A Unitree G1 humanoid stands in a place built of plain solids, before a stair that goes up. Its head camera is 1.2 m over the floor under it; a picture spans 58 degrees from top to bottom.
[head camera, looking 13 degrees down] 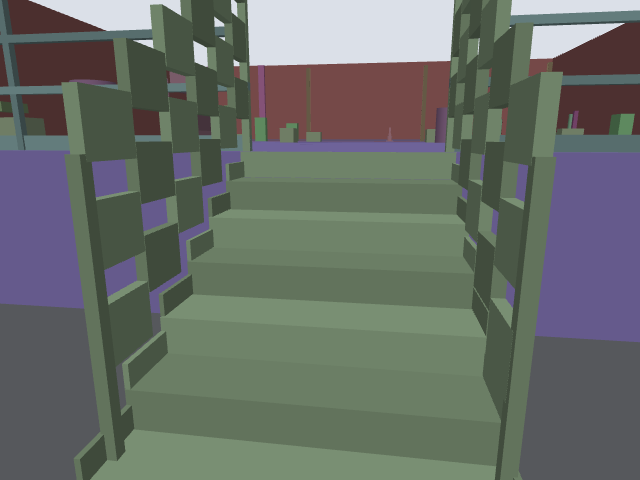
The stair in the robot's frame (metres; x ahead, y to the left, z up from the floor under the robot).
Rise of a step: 0.16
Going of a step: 0.28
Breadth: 1.32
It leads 8 degrees to the right of straight ahead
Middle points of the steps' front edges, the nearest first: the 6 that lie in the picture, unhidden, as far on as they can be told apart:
1.30 0.05 0.32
1.58 0.01 0.48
1.86 -0.03 0.65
2.14 -0.07 0.81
2.41 -0.11 0.97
2.69 -0.15 1.13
